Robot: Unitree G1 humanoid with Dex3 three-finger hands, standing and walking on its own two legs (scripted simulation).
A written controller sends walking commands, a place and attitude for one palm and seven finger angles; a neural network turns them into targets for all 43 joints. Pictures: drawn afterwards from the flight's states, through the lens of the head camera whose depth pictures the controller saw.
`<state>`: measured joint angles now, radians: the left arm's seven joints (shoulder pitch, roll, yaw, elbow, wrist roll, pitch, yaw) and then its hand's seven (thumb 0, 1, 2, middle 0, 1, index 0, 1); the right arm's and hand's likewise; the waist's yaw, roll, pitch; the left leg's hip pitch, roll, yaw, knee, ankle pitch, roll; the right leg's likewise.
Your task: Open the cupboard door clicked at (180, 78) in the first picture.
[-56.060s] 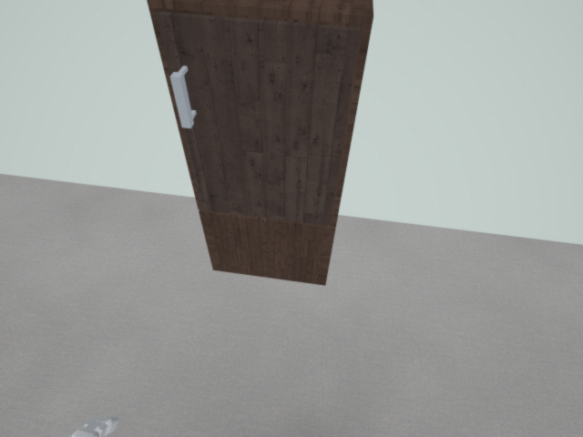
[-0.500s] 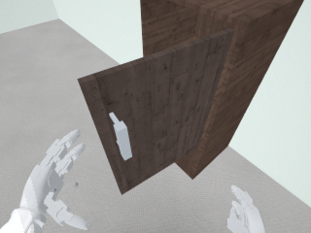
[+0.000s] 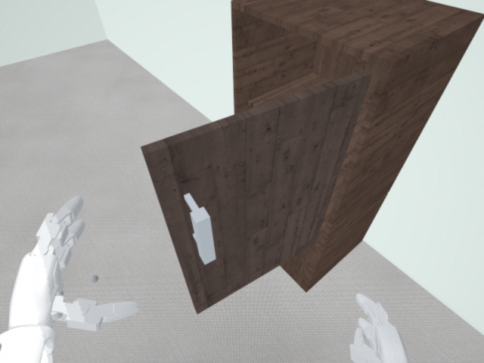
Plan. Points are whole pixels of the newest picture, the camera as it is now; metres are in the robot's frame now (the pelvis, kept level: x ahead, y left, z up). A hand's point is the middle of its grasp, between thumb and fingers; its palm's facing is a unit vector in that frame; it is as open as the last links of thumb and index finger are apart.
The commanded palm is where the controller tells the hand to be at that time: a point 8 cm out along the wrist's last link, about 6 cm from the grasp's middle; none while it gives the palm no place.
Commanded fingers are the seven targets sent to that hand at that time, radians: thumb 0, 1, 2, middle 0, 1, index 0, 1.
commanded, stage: draw the hand back to the body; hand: left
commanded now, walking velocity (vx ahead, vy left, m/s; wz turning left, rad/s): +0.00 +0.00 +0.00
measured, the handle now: (198, 228) +0.32 +0.12 +0.05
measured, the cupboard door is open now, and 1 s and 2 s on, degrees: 82 82 82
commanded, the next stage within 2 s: step back with the hand held close in 0.88 s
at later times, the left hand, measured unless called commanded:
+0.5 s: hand (72, 235) +0.22 +0.25 +0.16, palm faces +0.44 -0.79 -0.42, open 9.1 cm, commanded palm +0.17 +0.28 +0.18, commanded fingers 0.00 0.90 0.90 -0.20 -0.30 -0.20 -0.30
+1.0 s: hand (63, 245) +0.20 +0.25 +0.17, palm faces +0.45 -0.80 -0.40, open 7.4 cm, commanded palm +0.16 +0.28 +0.19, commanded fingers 0.00 0.90 0.90 -0.20 -0.30 -0.20 -0.30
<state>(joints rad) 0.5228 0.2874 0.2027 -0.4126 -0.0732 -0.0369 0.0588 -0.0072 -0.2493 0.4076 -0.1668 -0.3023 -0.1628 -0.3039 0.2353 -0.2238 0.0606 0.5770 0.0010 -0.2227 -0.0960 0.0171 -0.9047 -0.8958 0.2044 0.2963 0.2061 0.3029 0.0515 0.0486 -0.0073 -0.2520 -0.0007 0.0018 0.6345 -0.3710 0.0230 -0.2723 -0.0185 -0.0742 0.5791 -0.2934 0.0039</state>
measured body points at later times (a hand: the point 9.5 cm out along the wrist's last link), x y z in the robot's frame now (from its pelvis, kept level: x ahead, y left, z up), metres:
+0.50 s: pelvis +0.03 -0.01 +0.02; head +0.02 -0.03 +0.46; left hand +0.19 +0.29 +0.18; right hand +0.22 -0.23 -0.07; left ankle -0.02 +0.10 -0.73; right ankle +0.01 -0.12 -0.73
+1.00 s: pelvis +0.01 -0.02 +0.02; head -0.01 -0.04 +0.47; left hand +0.18 +0.29 +0.19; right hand +0.19 -0.24 -0.07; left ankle -0.02 +0.10 -0.73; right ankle +0.01 -0.12 -0.73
